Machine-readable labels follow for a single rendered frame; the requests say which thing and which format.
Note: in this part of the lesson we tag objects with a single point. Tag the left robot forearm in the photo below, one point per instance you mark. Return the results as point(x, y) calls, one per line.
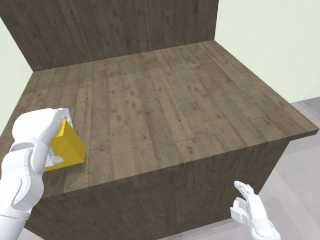
point(21, 185)

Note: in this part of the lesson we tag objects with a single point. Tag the right robot forearm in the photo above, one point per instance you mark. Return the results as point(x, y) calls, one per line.
point(263, 229)

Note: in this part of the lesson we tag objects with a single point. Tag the left robot hand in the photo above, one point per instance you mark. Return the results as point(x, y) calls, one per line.
point(42, 125)

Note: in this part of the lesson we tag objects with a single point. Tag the right robot hand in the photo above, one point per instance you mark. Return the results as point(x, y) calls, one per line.
point(244, 211)

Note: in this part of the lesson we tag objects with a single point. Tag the sponge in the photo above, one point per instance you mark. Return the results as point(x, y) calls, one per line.
point(67, 145)

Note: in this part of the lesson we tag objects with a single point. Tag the table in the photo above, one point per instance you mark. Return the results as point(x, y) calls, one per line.
point(169, 118)

